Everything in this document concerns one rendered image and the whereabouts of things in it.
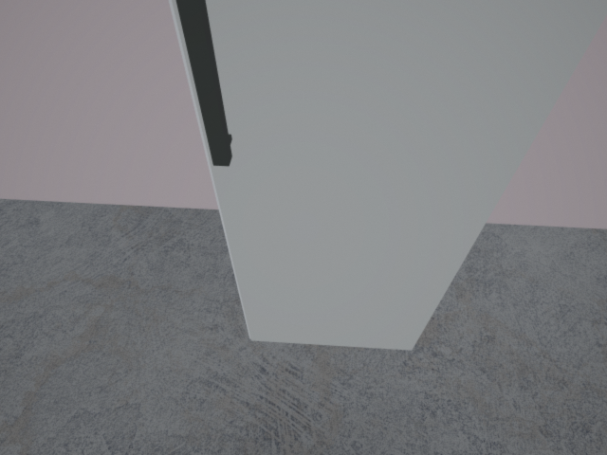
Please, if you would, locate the handle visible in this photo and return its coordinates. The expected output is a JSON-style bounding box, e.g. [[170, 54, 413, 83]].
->
[[176, 0, 232, 166]]

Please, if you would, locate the fridge door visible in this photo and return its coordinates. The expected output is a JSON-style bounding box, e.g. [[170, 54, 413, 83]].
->
[[172, 0, 607, 351]]

